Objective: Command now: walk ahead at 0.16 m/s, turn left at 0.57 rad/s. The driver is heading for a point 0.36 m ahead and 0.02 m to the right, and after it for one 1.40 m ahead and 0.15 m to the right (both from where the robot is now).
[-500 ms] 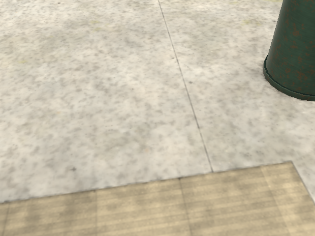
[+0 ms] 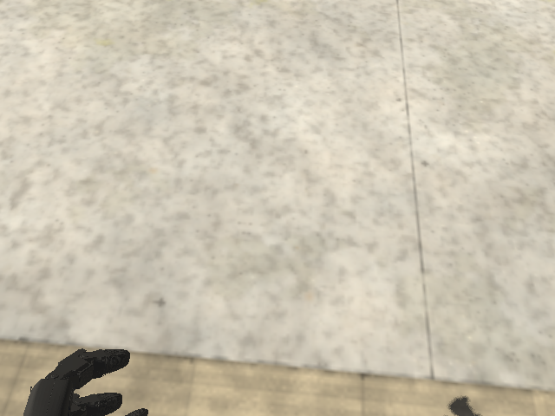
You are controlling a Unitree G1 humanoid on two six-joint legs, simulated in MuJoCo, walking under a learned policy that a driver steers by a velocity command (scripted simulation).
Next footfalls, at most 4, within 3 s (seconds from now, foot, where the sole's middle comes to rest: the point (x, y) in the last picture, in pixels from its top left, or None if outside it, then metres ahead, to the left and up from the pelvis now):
0.20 right None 0.24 -0.14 -0.78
0.52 left None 0.11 0.10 -0.78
1.28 left None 0.27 0.11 -0.78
1.76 right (368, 374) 0.51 -0.24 -0.78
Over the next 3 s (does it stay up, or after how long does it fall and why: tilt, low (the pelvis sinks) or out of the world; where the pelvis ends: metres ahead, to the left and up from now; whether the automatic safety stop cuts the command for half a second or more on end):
stays up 1.09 -0.16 0.00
